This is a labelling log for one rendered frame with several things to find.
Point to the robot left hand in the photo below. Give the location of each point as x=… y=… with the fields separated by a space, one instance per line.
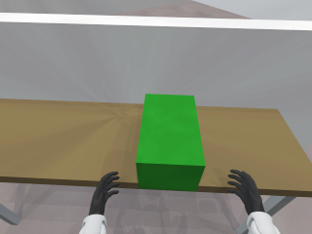
x=101 y=194

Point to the robot right hand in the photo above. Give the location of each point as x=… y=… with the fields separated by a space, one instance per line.
x=249 y=192

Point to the table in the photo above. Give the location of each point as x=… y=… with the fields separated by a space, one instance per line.
x=76 y=143

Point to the carton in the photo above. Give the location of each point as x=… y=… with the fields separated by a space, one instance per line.
x=170 y=153

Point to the left robot forearm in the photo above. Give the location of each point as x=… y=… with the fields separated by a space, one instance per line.
x=94 y=224

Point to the right robot forearm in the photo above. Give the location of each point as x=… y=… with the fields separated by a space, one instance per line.
x=261 y=223

